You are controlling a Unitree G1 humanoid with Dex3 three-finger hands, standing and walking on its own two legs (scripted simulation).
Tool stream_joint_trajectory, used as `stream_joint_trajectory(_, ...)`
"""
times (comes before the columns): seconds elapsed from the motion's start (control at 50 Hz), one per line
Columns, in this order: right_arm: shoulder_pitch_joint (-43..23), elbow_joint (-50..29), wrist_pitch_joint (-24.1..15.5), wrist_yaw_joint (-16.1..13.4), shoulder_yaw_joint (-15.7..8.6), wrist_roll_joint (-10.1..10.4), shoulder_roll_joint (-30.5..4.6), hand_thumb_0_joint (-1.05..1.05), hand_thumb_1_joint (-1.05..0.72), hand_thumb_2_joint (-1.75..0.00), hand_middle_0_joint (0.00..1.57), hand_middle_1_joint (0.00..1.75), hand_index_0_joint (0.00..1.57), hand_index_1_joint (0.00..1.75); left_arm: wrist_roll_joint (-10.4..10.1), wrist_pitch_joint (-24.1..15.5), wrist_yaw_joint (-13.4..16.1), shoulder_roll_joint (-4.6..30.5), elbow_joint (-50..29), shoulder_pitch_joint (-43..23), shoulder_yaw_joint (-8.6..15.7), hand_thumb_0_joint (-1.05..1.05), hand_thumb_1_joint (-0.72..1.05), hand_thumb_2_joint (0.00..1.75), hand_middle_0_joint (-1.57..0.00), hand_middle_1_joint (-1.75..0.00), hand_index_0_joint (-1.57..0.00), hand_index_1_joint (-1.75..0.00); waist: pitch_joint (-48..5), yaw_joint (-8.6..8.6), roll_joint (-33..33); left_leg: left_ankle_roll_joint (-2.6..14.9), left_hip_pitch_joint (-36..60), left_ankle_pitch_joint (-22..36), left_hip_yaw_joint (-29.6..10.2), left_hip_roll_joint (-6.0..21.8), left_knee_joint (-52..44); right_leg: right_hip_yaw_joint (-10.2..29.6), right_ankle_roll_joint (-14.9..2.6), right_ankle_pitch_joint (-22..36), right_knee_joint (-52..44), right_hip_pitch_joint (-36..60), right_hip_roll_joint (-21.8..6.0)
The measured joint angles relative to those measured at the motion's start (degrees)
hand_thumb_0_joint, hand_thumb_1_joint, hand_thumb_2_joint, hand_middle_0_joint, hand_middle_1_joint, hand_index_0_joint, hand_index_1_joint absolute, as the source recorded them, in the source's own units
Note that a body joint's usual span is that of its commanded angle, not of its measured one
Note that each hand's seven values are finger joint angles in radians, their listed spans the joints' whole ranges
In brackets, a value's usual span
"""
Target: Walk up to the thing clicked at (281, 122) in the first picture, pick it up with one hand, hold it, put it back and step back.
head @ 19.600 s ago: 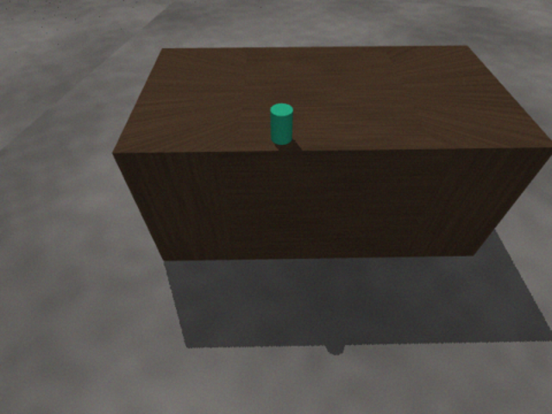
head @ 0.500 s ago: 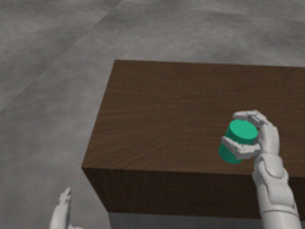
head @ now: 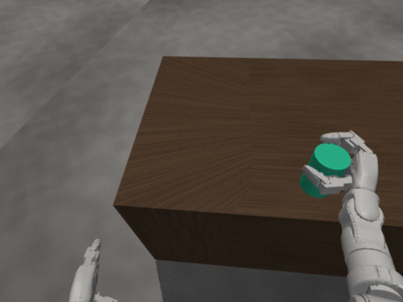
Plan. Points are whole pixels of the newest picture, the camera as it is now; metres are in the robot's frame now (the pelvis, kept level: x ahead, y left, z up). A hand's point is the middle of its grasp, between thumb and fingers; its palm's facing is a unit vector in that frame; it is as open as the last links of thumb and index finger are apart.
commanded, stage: crouch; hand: right
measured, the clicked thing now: (323, 171) +0.39 -0.20 +0.02
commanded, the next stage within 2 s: lower in 0.14 s
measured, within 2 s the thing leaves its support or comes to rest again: rests again in 1.16 s
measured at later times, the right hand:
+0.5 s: hand (321, 173) +0.41 -0.22 -0.01, palm faces +0.25 +0.97 +0.01, open 9.7 cm
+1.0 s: hand (316, 182) +0.41 -0.22 -0.06, palm faces +0.25 +0.97 +0.01, open 9.7 cm
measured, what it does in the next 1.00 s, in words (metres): lowers itself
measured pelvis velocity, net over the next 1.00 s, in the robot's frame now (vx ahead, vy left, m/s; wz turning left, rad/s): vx -0.02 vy -0.01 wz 0.02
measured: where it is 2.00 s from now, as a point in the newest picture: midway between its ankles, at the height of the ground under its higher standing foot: outside the picture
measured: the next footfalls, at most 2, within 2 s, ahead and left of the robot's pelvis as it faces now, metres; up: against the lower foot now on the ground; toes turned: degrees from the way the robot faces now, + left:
none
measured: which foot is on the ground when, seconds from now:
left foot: down 0.00-1.00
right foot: down 0.00-1.00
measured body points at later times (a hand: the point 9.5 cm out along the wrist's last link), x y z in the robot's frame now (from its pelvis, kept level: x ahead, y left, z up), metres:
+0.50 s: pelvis +0.00 -0.01 -0.03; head +0.07 -0.04 +0.42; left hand +0.16 +0.25 -0.06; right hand +0.39 -0.27 -0.01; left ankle +0.02 +0.12 -0.72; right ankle +0.01 -0.11 -0.72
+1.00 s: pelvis -0.02 -0.01 -0.06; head +0.08 -0.04 +0.37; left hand +0.13 +0.26 -0.07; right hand +0.39 -0.27 -0.05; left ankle +0.02 +0.12 -0.72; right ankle +0.01 -0.11 -0.72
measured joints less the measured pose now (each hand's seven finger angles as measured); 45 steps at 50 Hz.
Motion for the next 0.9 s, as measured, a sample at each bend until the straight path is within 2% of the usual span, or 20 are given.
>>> stream_joint_trajectory(0.14, -1.6, 2.6, -1.3, 0.0, -1.1, -0.9, -0.3, 0.01, 0.38, -1.10, 0.75, 1.12, 0.75, 1.10, 0.2, 0.7, -0.6, 0.7, -3.5, 1.4, 0.8, -0.01, -0.54, 0.07, -0.07, -0.05, -0.06, -0.06, -0.8, 0.60, 0.2, -0.36, -3.3, -1.0, -0.3, 0.1, 2.4, -0.2, -0.39, -1.3, 2.9, -3.4, 0.0)
stream_joint_trajectory(0.28, -2.5, 4.2, -3.1, 0.2, -1.7, -1.6, -0.5, 0.01, 0.38, -1.10, 0.75, 1.12, 0.75, 1.10, 0.6, 1.4, -1.3, 0.3, -6.3, 2.5, -0.1, -0.01, -0.54, 0.07, -0.06, -0.05, -0.06, -0.05, -1.8, 0.98, 0.7, -0.55, -6.5, -2.2, -0.3, 0.0, 5.1, -0.1, -0.56, -2.8, 6.0, -6.8, -0.2)
stream_joint_trajectory(0.34, -2.9, 6.1, -4.0, 0.2, -1.6, -1.7, -0.8, 0.01, 0.38, -1.10, 0.74, 1.12, 0.75, 1.11, 0.9, 1.3, -1.8, 0.2, -7.5, 3.0, 0.2, -0.01, -0.54, 0.07, -0.06, -0.05, -0.06, -0.06, -2.5, 1.15, 0.4, -0.65, -7.4, -2.6, -0.3, 0.0, 6.0, -0.1, -0.65, -3.4, 7.2, -7.9, -0.3)
stream_joint_trajectory(0.42, -3.0, 7.5, -4.8, -0.3, -3.1, -2.1, -0.6, 0.01, 0.38, -1.11, 0.74, 1.12, 0.75, 1.11, 1.2, 2.2, -2.2, 0.4, -9.9, 3.5, 0.5, -0.01, -0.54, 0.07, -0.06, -0.05, -0.06, -0.06, -3.1, 1.49, 0.4, -0.76, -9.8, -3.3, -0.4, 0.0, 8.0, -0.2, -0.82, -4.2, 9.2, -10.2, -0.3)
stream_joint_trajectory(0.5, -4.2, 10.1, -7.2, -0.2, -3.3, -2.3, -1.1, 0.01, 0.38, -1.11, 0.74, 1.12, 0.75, 1.11, 1.5, 1.6, -2.6, 0.3, -12.9, 4.6, -0.1, -0.01, -0.55, 0.07, -0.06, -0.05, -0.06, -0.06, -3.2, 1.76, 1.2, -0.71, -12.6, -4.2, -0.3, 0.1, 10.6, 0.0, -0.82, -4.9, 11.7, -13.0, -0.2)
stream_joint_trajectory(0.54, -4.0, 9.6, -7.4, 0.3, -4.0, -3.2, -1.4, 0.01, 0.38, -1.11, 0.74, 1.12, 0.75, 1.11, 1.8, 2.1, -3.2, 0.1, -14.4, 4.9, -0.4, -0.01, -0.55, 0.07, -0.06, -0.05, -0.05, -0.06, -3.4, 2.18, 1.6, -0.66, -14.2, -4.6, -0.2, 0.0, 12.1, 0.1, -0.78, -5.3, 13.1, -14.6, -0.4)
stream_joint_trajectory(0.6, -4.7, 11.2, -8.6, 0.9, -4.3, -3.5, -2.3, 0.01, 0.38, -1.11, 0.74, 1.13, 0.75, 1.11, 2.3, 1.8, -3.6, 0.3, -15.5, 5.3, 0.3, -0.01, -0.55, 0.07, -0.06, -0.05, -0.06, -0.06, -3.7, 2.73, 1.6, -0.62, -16.5, -5.2, -0.1, 0.0, 14.1, 0.3, -0.76, -5.9, 15.2, -17.0, -0.5)
stream_joint_trajectory(0.66, -4.9, 10.7, -8.6, 0.7, -5.6, -3.9, -2.7, 0.01, 0.38, -1.11, 0.74, 1.13, 0.75, 1.12, 2.5, 2.8, -3.9, 1.1, -16.8, 5.6, 1.1, -0.01, -0.54, 0.07, -0.07, -0.05, -0.06, -0.06, -4.0, 3.17, 1.5, -0.59, -18.8, -5.7, -0.2, -0.2, 16.0, 0.3, -0.75, -6.5, 17.3, -19.3, -0.7)
stream_joint_trajectory(0.74, -7.0, 13.0, -10.5, 0.5, -5.7, -3.3, -3.3, 0.01, 0.39, -1.12, 0.74, 1.13, 0.74, 1.12, 2.4, 3.1, -3.9, 1.8, -18.4, 6.7, 1.4, -0.01, -0.55, 0.08, -0.06, -0.05, -0.06, -0.06, -3.9, 3.42, 1.5, -0.53, -21.1, -6.1, 0.1, -0.2, 18.1, 0.6, -0.81, -7.0, 19.5, -21.7, -0.8)
stream_joint_trajectory(0.8, -7.3, 12.7, -10.2, 0.7, -6.7, -4.5, -4.0, 0.01, 0.39, -1.12, 0.74, 1.13, 0.74, 1.12, 2.7, 4.1, -3.9, 1.9, -20.7, 6.7, 1.0, -0.01, -0.55, 0.07, -0.06, -0.05, -0.06, -0.06, -4.1, 4.05, 1.6, -0.47, -22.6, -6.4, 0.0, -0.4, 19.5, 0.6, -0.75, -7.3, 20.9, -23.1, -1.0)
stream_joint_trajectory(0.84, -8.2, 14.5, -10.7, 1.1, -6.3, -4.2, -4.5, 0.01, 0.39, -1.12, 0.74, 1.13, 0.74, 1.12, 2.6, 3.6, -3.9, 2.0, -21.4, 7.2, 1.0, -0.01, -0.55, 0.07, -0.06, -0.05, -0.06, -0.06, -4.2, 4.23, 1.5, -0.42, -23.2, -6.6, 0.2, -0.4, 20.1, 0.8, -0.73, -7.5, 21.6, -23.9, -1.0)
stream_joint_trajectory(0.9, -8.1, 14.4, -10.3, 1.5, -7.8, -4.6, -4.6, 0.01, 0.39, -1.12, 0.74, 1.13, 0.74, 1.12, 2.7, 4.3, -4.1, 2.0, -22.7, 7.6, 0.6, -0.01, -0.54, 0.07, -0.06, -0.05, -0.06, -0.06, -4.5, 4.68, 1.3, -0.39, -24.4, -6.8, 0.3, -0.4, 21.1, 0.9, -0.73, -7.7, 22.6, -25.1, -1.1)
